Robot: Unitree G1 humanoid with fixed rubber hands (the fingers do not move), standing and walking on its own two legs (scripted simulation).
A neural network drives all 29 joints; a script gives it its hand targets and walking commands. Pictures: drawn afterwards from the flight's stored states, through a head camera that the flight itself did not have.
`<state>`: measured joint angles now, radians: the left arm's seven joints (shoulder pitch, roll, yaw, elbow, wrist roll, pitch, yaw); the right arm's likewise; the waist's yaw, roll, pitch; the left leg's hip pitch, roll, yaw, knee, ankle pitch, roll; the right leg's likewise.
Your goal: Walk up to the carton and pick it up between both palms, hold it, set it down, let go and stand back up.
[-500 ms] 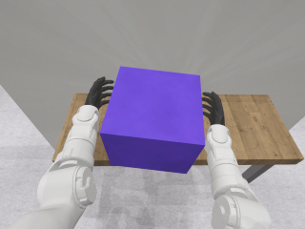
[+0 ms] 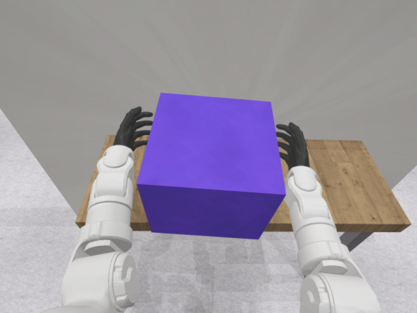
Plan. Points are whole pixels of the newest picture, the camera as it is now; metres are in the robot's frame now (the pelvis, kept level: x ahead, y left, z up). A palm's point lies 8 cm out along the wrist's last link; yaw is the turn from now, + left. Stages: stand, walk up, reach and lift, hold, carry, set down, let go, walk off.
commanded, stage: reach and lift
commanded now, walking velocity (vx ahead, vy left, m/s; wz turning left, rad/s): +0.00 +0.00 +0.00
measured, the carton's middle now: (210, 167) +0.41 +0.01 +0.03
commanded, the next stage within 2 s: hold in 1.62 s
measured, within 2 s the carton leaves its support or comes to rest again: neither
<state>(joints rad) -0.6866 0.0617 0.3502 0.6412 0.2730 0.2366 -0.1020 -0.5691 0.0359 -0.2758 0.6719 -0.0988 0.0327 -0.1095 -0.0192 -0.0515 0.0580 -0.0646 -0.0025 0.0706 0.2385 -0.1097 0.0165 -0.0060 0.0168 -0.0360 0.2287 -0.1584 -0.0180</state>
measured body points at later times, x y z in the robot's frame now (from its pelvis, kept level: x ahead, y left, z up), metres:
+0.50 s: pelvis -0.01 -0.01 +0.00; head -0.03 +0.01 +0.45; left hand +0.38 +0.17 +0.14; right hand +0.37 -0.17 +0.12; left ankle +0.02 +0.10 -0.75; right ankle -0.02 -0.10 -0.75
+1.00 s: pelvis -0.01 -0.01 +0.00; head -0.04 +0.01 +0.45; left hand +0.35 +0.18 +0.16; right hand +0.36 -0.17 +0.15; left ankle +0.02 +0.10 -0.75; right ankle -0.02 -0.10 -0.75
